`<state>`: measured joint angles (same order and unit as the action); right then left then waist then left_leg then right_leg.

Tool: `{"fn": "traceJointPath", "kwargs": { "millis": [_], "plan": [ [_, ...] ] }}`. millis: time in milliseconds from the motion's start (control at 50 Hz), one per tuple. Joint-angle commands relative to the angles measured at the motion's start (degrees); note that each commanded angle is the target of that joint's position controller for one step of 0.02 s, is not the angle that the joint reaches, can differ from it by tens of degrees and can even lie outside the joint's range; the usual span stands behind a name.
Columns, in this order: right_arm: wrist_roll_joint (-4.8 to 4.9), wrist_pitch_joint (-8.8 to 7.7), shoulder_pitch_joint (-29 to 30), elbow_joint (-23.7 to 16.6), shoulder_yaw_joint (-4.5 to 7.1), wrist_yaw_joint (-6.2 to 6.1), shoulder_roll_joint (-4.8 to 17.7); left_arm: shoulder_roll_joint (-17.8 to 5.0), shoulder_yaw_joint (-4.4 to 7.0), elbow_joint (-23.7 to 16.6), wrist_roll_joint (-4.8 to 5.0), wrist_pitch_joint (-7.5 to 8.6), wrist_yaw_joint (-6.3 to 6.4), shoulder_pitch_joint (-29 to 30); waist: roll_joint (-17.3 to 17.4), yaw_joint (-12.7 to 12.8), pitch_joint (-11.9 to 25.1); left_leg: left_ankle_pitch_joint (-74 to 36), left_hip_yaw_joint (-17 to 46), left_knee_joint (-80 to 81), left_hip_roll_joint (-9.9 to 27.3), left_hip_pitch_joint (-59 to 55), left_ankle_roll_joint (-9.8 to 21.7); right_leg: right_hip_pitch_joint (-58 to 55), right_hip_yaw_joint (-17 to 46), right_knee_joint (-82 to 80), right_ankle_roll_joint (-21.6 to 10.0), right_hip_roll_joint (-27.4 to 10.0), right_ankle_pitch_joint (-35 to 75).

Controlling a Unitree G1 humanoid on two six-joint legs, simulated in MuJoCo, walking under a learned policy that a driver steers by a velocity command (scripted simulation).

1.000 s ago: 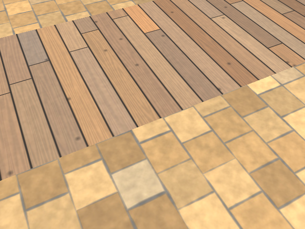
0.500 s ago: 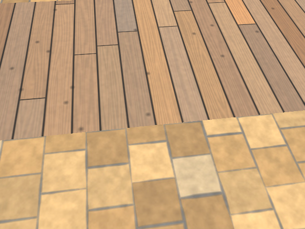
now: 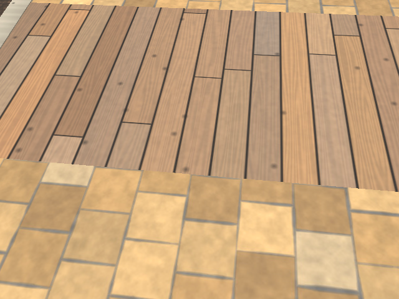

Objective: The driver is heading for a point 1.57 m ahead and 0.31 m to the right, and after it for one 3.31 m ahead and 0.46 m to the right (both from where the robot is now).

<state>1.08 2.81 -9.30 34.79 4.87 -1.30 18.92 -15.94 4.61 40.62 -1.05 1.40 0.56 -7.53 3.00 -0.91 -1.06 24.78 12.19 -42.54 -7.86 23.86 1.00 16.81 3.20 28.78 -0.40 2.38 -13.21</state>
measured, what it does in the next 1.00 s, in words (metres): steps on the spot: left foot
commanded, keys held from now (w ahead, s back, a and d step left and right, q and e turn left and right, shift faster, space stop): q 0.02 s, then no key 0.96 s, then w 0.02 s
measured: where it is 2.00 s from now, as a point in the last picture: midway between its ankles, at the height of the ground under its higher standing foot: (204, 297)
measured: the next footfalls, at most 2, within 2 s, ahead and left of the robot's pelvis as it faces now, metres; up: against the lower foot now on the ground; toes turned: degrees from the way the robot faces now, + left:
left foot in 0.30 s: +0.02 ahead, +0.15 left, +0.00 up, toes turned +4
left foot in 1.72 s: +0.43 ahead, +0.17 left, +0.00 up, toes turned +7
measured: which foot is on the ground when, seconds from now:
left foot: up 0.00-0.28, down 0.30-1.00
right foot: down 0.00-1.00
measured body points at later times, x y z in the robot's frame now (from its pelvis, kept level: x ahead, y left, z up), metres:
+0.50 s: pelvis +0.00 +0.05 +0.00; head +0.01 +0.06 +0.45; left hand +0.08 +0.33 -0.12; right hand +0.21 -0.17 -0.08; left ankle -0.02 +0.15 -0.73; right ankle +0.01 -0.12 -0.73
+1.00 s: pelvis +0.01 +0.05 +0.00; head +0.01 +0.05 +0.45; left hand +0.05 +0.33 -0.13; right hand +0.16 -0.19 -0.11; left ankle -0.02 +0.15 -0.73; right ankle +0.01 -0.12 -0.73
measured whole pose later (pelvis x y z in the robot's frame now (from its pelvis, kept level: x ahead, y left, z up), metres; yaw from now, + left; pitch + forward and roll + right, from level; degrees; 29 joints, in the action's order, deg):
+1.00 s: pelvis +0.01 +0.05 +0.00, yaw +7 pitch -1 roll +0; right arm -0.6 0.6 -12.4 43.7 2.2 -0.7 13.6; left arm -15.2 1.9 53.6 -0.3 0.1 2.3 -12.5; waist 0.0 0.9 -1.5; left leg 16.8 1.7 -28.9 -2.5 10.9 2.0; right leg 9.6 0.4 26.9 4.3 -4.3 -16.1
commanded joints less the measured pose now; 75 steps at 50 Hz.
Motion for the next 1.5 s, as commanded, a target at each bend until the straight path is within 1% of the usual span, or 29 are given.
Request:
{"fn": "traceJointPath", "kwargs": {
  "millis": [20,60,120,180,220,280,300,320,340,360,380,440,480,620,980,1020,1060,1100,1160,1200,1220,1240,1260,1280,1300,1340,1380,1440,1500],
  "plan": [
    [-0.15,-1.26,-3.05,-3.64,3.88,0.13,11.43,-7.75,1.89,-4.96,-0.50,0.38,0.81,1.97,-11.98,-1.03,5.03,8.10,-3.04,-24.87,4.11,11.06,-3.73,-9.18,18.81,-9.77,-14.83,-23.28,24.02],
    [-0.32,-0.21,-3.54,-2.16,3.19,-0.13,8.06,-6.50,1.29,-5.03,0.90,0.00,1.16,3.38,-9.49,-0.62,3.34,2.63,-3.68,-28.63,4.20,12.36,-5.64,-9.33,11.74,-8.51,-11.52,-17.78,22.67],
    [0.08,-0.20,-0.80,-3.46,1.53,0.16,3.80,-7.42,1.25,-3.90,0.58,-0.83,1.44,0.51,-11.20,1.24,3.77,0.45,-6.89,-21.96,4.43,10.95,-6.67,-11.23,6.67,-8.49,-12.11,-15.42,26.23],
    [-0.61,-0.44,1.32,-4.47,0.19,0.51,1.72,-8.81,1.53,-3.49,0.83,-1.45,1.22,0.59,-13.56,2.29,5.57,1.55,-9.65,-8.64,6.75,3.75,-6.47,-11.57,4.72,-7.67,-12.24,-15.64,25.87],
    [-0.49,-0.51,1.58,-4.59,0.02,0.78,1.99,-9.88,1.72,-2.96,1.28,-1.71,0.75,-0.01,-15.06,2.95,5.73,0.89,-11.90,-0.90,7.02,-1.55,-5.88,-10.24,5.01,-7.42,-12.49,-16.37,25.72],
    [-0.61,-0.62,-3.02,-2.35,0.39,1.05,2.19,-8.94,0.91,-2.01,2.54,-1.68,0.34,-0.18,-13.49,0.37,5.06,-13.70,-14.31,19.39,5.67,-12.61,-3.06,-6.85,4.27,-4.28,-9.79,-15.14,21.08],
    [-0.98,-0.65,-3.18,-2.60,0.46,0.85,3.34,-7.32,0.23,-0.74,2.36,-1.14,0.12,-3.15,-11.09,0.58,5.38,-20.15,-11.16,23.78,7.44,-19.05,-1.48,-3.25,3.41,-3.17,-6.08,-13.87,16.19],
    [-1.38,-0.64,-4.43,-3.43,0.96,0.24,7.05,-4.49,-0.85,-1.01,0.10,-0.46,-0.34,-4.94,-1.01,2.09,8.80,-35.96,0.26,22.52,17.17,-26.81,1.06,2.06,-0.76,4.40,-0.88,-9.67,3.61],
    [-2.70,-0.72,-0.52,-3.49,0.44,0.30,7.53,-2.01,-1.77,-1.82,-0.66,0.11,-0.47,-5.31,10.58,4.74,8.14,-39.16,5.86,20.47,24.09,-20.76,8.49,4.13,-3.44,3.90,2.62,-6.37,-11.42],
    [-2.80,-1.42,1.35,-4.22,-0.36,0.81,3.47,-5.21,-1.21,-1.70,-0.31,-0.14,0.06,-1.94,7.12,2.07,6.79,-30.08,5.20,21.61,22.12,-16.67,10.82,1.29,-2.59,4.27,4.19,-6.73,-11.32],
    [-2.96,-2.02,2.01,-3.49,-0.99,1.09,1.86,-5.65,-1.07,-1.52,0.05,-0.20,0.13,-0.80,6.01,2.40,5.71,-23.82,2.93,21.56,19.06,-15.47,8.75,-0.39,-2.66,1.85,4.21,-6.51,-5.74],
    [-2.42,-2.89,2.19,-2.82,-1.14,1.07,2.47,-6.65,-1.09,-0.24,-0.16,-0.79,0.36,-2.16,6.00,2.35,2.94,-16.70,-0.30,21.62,14.92,-12.09,4.37,-3.83,-1.98,-1.94,4.09,-6.90,4.42],
    [-2.55,-2.93,0.39,-2.30,-1.58,1.17,1.57,-6.46,-1.12,1.02,0.17,-0.54,0.12,-2.80,1.93,1.86,1.75,-16.83,-1.38,20.89,13.49,-11.84,3.31,-4.57,-2.51,-2.30,3.73,-6.64,4.70],
    [-2.11,-2.78,0.54,-1.49,-1.60,1.01,1.14,-6.02,-1.27,4.21,0.37,-0.30,0.62,-4.19,-1.29,1.82,2.41,-23.83,-2.66,19.35,12.41,-13.88,3.67,-5.67,-2.47,-3.62,4.48,-6.92,6.63],
    [-1.71,-3.02,-2.16,5.77,-1.15,0.39,0.81,-6.11,-1.32,11.11,0.75,-0.82,1.96,-5.70,-2.25,1.99,1.18,-23.04,-5.86,18.98,10.00,-12.94,2.39,-7.28,-2.99,-4.34,4.18,-6.68,7.06],
    [-1.24,-2.63,-3.78,7.09,-0.64,-0.01,1.99,-5.42,-1.33,12.21,1.16,-0.98,2.07,-6.65,-0.71,1.51,1.40,-5.04,-5.35,20.61,9.46,-12.80,3.60,-5.44,-6.13,-1.30,3.61,-4.03,-4.73],
    [-0.81,-2.48,-6.35,7.74,0.15,-0.17,4.54,-4.31,-1.54,11.02,1.58,-0.42,2.05,-4.22,3.90,-0.46,-2.99,18.33,3.32,26.82,14.45,-10.59,7.58,2.89,-7.99,6.48,2.27,-2.01,-13.07],
    [-0.32,-3.51,-8.97,8.70,0.62,-0.23,6.33,-3.88,-1.61,8.92,2.34,1.29,1.47,-1.11,8.35,-1.68,-7.24,24.16,15.56,33.00,22.15,-9.14,12.50,9.51,-4.80,14.50,-0.33,-3.54,-14.83],
    [0.22,-5.13,-6.42,8.40,0.32,-0.12,5.08,-4.38,-1.33,8.89,3.39,3.71,-0.35,-2.37,6.83,0.40,-6.50,14.10,15.25,32.50,24.48,-12.79,12.66,11.73,-1.64,13.16,-4.50,-6.87,-18.36],
    [1.03,-4.63,-0.11,7.02,0.22,0.05,5.11,-3.77,-1.01,13.37,2.89,4.59,-1.21,-10.84,3.58,5.53,-2.84,4.86,3.90,27.88,18.17,-4.95,8.58,-7.22,-6.47,-1.13,-4.92,-3.59,-2.76],
    [0.49,-4.53,0.51,6.77,-0.19,0.09,3.41,-4.24,-0.47,16.30,1.99,4.46,-1.36,-16.20,1.11,7.22,-1.02,1.04,-1.17,21.47,14.29,-0.33,6.46,-16.19,-6.36,-2.18,-3.53,-1.97,1.75],
    [-0.39,-4.83,1.43,5.86,-1.47,0.38,-0.86,-6.87,0.27,17.79,1.47,4.43,-1.15,-22.89,-8.63,9.02,1.31,-1.42,-8.79,4.92,8.70,6.80,2.55,-23.65,6.83,-8.25,-5.27,-10.95,-5.56],
    [0.08,-5.86,2.32,2.77,-1.44,-0.03,-1.27,-13.90,1.52,17.21,1.41,4.84,-1.79,-26.19,-21.87,9.14,0.60,7.13,-11.86,-10.71,3.09,18.43,0.04,-26.40,33.03,-18.38,-13.59,-23.88,-14.02],
    [1.40,-6.73,0.61,3.56,-0.69,-0.03,1.71,-10.67,0.35,15.81,0.95,5.37,-1.84,-21.78,-14.91,6.81,-2.40,8.42,-6.41,-20.24,6.69,22.61,0.78,-23.22,37.00,-20.10,-16.31,-26.24,-20.03],
    [1.95,-7.43,-1.03,4.53,-0.56,0.51,2.29,-7.66,-0.43,14.35,1.38,5.60,-1.55,-17.76,-11.21,4.91,-5.68,1.77,-5.36,-22.96,9.45,25.72,1.91,-22.37,31.28,-19.85,-14.63,-24.07,-21.00],
    [0.69,-8.14,-0.49,5.65,-0.19,0.97,2.59,-6.61,-1.01,13.02,1.45,5.40,-1.64,-14.12,-8.34,3.70,-6.20,-8.12,-7.31,-20.87,12.72,26.23,2.53,-21.91,21.04,-20.50,-10.88,-19.91,-10.43],
    [-0.08,-8.00,0.69,5.81,-0.13,1.85,1.54,-3.87,-2.03,13.52,1.03,4.84,-1.61,-15.88,-9.31,3.82,-4.26,-13.79,-9.65,-17.50,13.55,22.15,1.68,-21.11,11.99,-20.51,-8.81,-16.03,5.17],
    [-0.21,-7.40,4.11,4.70,-0.84,2.44,-1.08,-4.97,-2.05,14.27,0.98,4.05,-0.76,-18.64,-7.99,4.48,-3.53,-18.39,-12.57,-11.40,12.93,21.35,-0.49,-20.62,5.25,-20.38,-9.08,-14.04,20.02],
    [0.14,-7.62,11.12,2.38,-1.84,2.88,-2.86,-6.10,-2.09,14.02,0.92,3.53,0.16,-19.03,-7.77,5.90,-5.31,-25.42,-14.52,1.20,11.37,16.18,-1.39,-16.01,1.34,-22.55,-8.41,-12.24,19.81]
  ]
}}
